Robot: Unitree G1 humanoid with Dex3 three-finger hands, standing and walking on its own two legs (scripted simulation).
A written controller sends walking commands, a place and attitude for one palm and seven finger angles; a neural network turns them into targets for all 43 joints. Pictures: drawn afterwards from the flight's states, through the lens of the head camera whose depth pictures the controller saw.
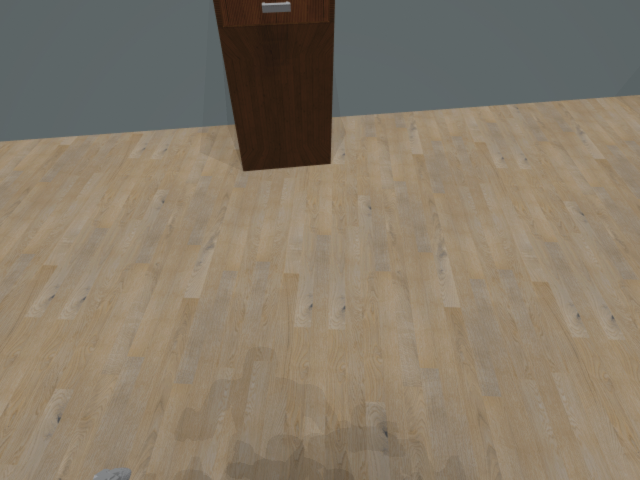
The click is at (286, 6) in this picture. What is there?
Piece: drawer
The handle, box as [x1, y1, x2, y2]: [262, 1, 290, 12]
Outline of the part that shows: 290,4 287,1 281,3 263,2 262,11 290,11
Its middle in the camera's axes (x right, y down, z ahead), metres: -0.17 -0.89 +1.47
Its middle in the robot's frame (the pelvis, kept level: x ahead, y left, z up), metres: +1.69 +0.25 +0.01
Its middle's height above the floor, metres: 0.78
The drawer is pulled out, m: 0.00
